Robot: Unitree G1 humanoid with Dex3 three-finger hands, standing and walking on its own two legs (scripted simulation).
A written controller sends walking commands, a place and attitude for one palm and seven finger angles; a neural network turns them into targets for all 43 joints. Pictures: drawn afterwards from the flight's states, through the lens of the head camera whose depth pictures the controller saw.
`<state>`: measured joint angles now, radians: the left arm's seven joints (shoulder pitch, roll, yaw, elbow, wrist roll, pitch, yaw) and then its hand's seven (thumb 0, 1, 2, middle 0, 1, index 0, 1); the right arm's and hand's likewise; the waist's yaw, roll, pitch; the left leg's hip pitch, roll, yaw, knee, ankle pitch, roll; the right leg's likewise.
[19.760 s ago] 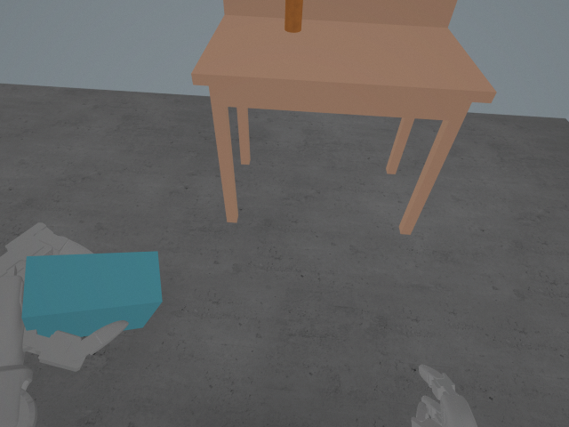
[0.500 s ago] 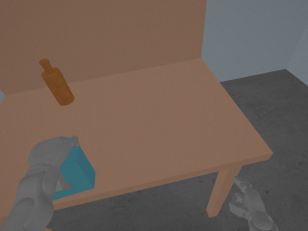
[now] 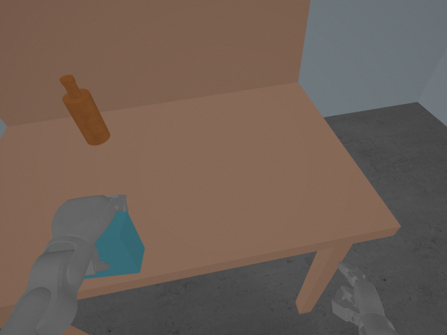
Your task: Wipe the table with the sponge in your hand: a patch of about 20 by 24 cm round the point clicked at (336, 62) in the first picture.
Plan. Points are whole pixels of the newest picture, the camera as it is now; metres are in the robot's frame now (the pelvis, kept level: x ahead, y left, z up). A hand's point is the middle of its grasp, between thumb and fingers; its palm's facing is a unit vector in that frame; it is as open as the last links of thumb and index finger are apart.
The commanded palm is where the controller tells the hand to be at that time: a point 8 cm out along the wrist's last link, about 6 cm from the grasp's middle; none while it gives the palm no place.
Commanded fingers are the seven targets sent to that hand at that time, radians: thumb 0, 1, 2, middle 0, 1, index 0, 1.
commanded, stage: lower the sponge onto the table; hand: left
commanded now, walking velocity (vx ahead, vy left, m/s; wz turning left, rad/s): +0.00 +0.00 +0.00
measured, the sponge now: (106, 251) +0.22 +0.27 +0.02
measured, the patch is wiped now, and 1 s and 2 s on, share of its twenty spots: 0.00 0.10 0.25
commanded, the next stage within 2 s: wipe forward along the first lane in 0.44 s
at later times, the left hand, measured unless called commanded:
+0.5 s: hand (98, 225) +0.24 +0.28 +0.07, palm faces -0.03 -0.09 -1.00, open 9.7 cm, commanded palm +0.22 +0.28 +0.13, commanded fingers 0.00 0.10 1.30 -1.20 -1.60 -1.20 -1.60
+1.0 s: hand (104, 210) +0.28 +0.29 +0.06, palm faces -0.07 -0.05 -1.00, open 9.7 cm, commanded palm +0.27 +0.29 +0.11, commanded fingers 0.00 0.10 1.30 -1.20 -1.60 -1.20 -1.60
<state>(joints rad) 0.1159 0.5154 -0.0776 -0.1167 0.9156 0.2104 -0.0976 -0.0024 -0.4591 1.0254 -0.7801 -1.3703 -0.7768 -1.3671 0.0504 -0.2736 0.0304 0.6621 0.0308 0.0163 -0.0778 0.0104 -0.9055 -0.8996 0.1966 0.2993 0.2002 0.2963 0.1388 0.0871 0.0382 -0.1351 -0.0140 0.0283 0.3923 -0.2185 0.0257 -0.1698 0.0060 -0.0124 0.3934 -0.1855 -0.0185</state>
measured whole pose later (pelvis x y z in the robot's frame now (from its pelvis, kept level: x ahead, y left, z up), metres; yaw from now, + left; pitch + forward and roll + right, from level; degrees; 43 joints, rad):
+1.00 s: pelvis +0.01 -0.01 +0.00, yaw +0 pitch +1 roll +0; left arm -0.07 0.48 -0.04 0.17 0.95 0.21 0.04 0.00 -0.47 1.03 -0.77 -1.37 -0.77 -1.36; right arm 0.05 -0.25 0.02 0.71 0.05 0.04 -0.07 0.01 -0.90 -0.90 0.20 0.30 0.20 0.30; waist 0.10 0.08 0.00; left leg -0.18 -0.01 0.02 0.39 -0.22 0.02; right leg -0.22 0.01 -0.01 0.39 -0.19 -0.03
